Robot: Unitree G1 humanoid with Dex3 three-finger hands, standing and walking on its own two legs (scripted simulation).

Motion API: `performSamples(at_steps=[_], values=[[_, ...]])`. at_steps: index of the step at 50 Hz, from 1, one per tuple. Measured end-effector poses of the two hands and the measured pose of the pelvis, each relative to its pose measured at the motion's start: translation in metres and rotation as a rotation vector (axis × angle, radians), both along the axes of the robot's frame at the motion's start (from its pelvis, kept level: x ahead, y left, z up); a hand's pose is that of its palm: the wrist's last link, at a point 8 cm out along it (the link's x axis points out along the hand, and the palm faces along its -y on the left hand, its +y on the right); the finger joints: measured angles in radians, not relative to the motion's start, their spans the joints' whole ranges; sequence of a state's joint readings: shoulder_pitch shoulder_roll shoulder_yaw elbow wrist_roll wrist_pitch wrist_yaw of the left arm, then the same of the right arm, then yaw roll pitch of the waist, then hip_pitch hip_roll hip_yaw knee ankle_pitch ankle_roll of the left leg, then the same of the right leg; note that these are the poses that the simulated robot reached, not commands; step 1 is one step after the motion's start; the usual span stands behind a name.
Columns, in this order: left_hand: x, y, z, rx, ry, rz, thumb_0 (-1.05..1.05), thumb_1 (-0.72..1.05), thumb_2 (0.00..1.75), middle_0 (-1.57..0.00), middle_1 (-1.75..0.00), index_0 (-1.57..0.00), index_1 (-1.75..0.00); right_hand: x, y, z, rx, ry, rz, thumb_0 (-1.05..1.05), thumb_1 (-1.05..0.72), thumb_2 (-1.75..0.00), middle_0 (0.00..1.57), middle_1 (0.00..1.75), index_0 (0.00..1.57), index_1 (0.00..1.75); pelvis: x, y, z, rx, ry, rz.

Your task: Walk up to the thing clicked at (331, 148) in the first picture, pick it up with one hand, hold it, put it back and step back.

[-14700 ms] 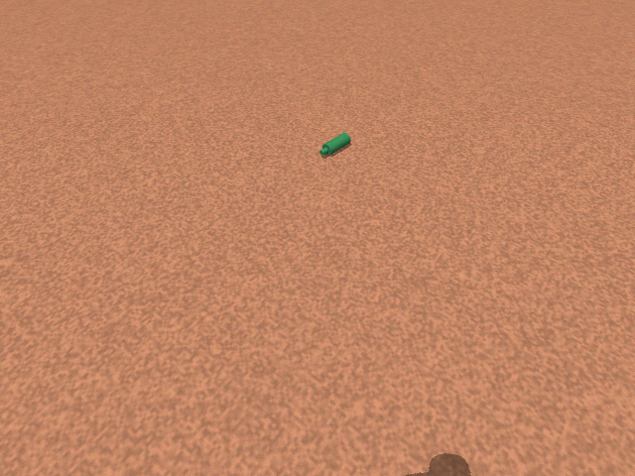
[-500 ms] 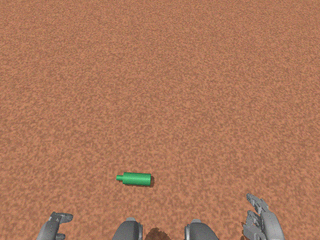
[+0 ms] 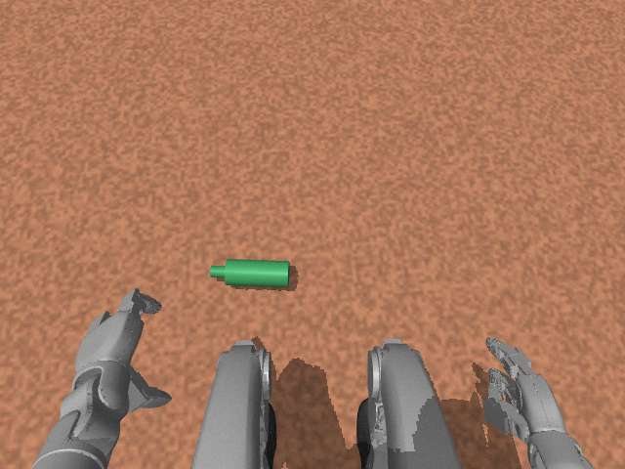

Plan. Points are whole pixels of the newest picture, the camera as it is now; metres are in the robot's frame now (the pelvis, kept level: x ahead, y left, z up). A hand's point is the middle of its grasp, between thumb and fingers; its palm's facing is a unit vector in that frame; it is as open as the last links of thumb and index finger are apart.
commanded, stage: rise first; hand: left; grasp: from above
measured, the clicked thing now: (250, 272) +0.48 +0.16 -0.50
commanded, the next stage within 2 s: none
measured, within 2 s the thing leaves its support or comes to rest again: neither
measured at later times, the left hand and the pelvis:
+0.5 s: hand (190, 312) +0.35 +0.23 -0.29, palm faces -0.50 -0.14 -0.85, open 13.8 cm; pelvis -0.05 +0.00 -0.13, yaw -2 degrees
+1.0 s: hand (209, 293) +0.40 +0.21 -0.35, palm faces -0.48 +0.01 -0.88, open 14.0 cm; pelvis -0.04 +0.00 -0.17, yaw -3 degrees
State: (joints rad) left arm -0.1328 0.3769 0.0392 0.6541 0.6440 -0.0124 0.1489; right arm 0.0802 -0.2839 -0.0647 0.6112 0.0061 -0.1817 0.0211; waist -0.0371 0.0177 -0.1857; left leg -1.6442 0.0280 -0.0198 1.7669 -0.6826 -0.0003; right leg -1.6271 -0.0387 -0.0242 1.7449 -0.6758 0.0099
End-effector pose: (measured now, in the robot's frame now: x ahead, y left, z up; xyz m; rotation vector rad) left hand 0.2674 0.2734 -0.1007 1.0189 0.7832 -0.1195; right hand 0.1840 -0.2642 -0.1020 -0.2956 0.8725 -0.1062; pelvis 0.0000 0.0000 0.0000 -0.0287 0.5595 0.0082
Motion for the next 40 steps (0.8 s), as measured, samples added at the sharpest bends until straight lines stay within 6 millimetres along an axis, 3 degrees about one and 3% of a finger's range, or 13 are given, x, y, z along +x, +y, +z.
performSamples(at_steps=[6,10,15,21,29,40], values=[[0.030,-0.007,-0.045,0.101,-0.036,-0.114,0.00,-0.51,0.95,-0.13,-1.02,-0.13,-1.03,-0.044,-0.005,-0.065,0.012,0.120,-0.020,0.01,-0.92,-0.90,0.20,0.30,0.20,0.30,-0.022,-0.003,-0.047,-0.002,0.028,-0.002],[0.048,-0.014,-0.067,0.140,-0.062,-0.193,0.00,-0.49,0.95,-0.15,-1.00,-0.15,-1.01,-0.079,-0.007,-0.097,0.013,0.195,-0.048,0.01,-0.92,-0.90,0.20,0.30,0.20,0.30,-0.034,-0.005,-0.073,-0.007,0.024,-0.006],[0.067,-0.022,-0.091,0.179,-0.082,-0.280,0.00,-0.46,0.96,-0.14,-0.99,-0.14,-1.00,-0.118,-0.009,-0.119,-0.001,0.270,-0.088,0.01,-0.89,-0.90,0.20,0.30,0.20,0.30,-0.045,-0.005,-0.098,-0.015,0.016,-0.011],[0.083,-0.031,-0.117,0.220,-0.093,-0.377,0.00,-0.46,0.99,-0.12,-1.00,-0.12,-1.01,-0.151,-0.012,-0.130,-0.034,0.341,-0.127,0.01,-0.87,-0.89,0.20,0.30,0.20,0.30,-0.049,-0.001,-0.119,-0.030,0.011,-0.011],[0.105,-0.040,-0.145,0.267,-0.125,-0.466,0.00,-0.50,1.02,-0.08,-1.00,-0.09,-1.00,-0.170,-0.013,-0.141,-0.068,0.408,-0.142,0.01,-0.89,-0.89,0.20,0.30,0.20,0.30,-0.048,0.004,-0.139,-0.049,0.026,-0.012],[0.125,-0.050,-0.170,0.324,-0.130,-0.530,0.00,-0.51,1.01,-0.07,-0.99,-0.08,-0.99,-0.171,-0.005,-0.167,-0.041,0.447,-0.131,0.01,-0.90,-0.90,0.20,0.30,0.20,0.30,-0.044,0.006,-0.160,-0.054,0.043,-0.016]])
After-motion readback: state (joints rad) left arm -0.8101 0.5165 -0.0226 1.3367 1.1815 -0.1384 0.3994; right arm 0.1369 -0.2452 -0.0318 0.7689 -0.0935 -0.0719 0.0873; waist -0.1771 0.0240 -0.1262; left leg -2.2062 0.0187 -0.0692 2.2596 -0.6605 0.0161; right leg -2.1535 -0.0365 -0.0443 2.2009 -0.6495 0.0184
